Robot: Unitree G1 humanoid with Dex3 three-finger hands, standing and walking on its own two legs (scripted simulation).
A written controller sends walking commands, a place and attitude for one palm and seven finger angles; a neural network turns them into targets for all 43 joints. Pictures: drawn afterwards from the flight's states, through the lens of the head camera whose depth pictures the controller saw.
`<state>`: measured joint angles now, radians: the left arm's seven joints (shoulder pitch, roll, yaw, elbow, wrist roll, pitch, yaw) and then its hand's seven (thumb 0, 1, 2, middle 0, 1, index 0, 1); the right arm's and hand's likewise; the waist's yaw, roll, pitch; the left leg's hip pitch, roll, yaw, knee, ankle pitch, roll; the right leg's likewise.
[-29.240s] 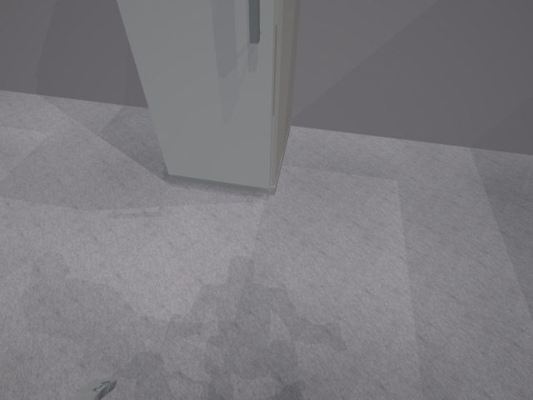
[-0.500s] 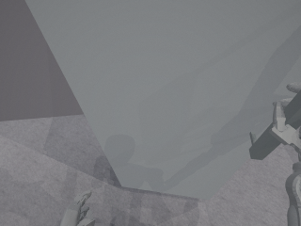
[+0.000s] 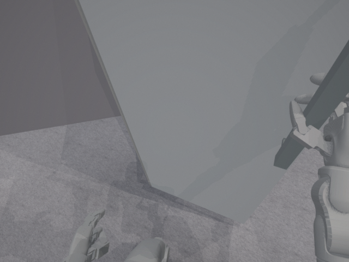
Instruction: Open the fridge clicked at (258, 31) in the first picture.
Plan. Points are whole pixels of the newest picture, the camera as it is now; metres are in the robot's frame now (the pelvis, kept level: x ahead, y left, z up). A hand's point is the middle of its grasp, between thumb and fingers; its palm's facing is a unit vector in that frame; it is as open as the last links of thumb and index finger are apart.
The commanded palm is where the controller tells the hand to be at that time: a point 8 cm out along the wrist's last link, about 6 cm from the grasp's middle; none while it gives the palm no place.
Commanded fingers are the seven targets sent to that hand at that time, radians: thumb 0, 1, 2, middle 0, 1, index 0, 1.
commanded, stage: walk backward, drawing the door open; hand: right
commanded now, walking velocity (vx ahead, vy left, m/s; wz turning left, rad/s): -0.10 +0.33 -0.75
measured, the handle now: (326, 87) +0.37 -0.19 +0.24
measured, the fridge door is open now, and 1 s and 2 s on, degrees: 33 65 74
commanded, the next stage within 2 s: stop walking and hold the door back in 1.30 s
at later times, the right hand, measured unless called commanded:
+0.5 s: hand (252, 205) +0.19 -0.08 +0.19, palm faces +0.35 +0.92 -0.19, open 8.0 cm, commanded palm +0.14 -0.12 +0.18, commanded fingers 0.00 -0.90 -0.90 0.45 1.40 0.45 1.40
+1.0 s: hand (177, 245) +0.13 +0.01 +0.19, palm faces +0.78 +0.60 -0.19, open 7.5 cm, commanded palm +0.07 +0.00 +0.19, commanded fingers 0.00 -0.90 -0.90 0.45 1.40 0.45 1.40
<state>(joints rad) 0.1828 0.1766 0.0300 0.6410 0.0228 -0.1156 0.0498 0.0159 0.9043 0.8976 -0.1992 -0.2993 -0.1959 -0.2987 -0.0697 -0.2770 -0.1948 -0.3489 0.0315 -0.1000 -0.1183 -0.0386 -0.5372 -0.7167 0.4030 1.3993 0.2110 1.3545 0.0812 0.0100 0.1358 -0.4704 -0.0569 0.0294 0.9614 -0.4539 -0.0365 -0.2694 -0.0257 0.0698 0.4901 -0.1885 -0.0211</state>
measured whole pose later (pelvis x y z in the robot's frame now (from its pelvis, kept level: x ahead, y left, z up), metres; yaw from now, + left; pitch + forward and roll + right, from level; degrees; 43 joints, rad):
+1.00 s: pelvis +0.02 +0.33 -0.02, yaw -41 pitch -1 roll +0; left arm 0.11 0.22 0.04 0.66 -0.01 -0.07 0.09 0.02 0.90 0.90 -0.20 -0.30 -0.20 -0.30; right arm 0.03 -0.27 -0.23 -0.50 0.09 -0.09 -0.06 -0.09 -0.54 -0.82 0.46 1.40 0.17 1.32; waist 0.03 -0.01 0.15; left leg -0.21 0.12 0.14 0.64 -0.40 -0.04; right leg -0.49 -0.04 -0.11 1.05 -0.56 0.04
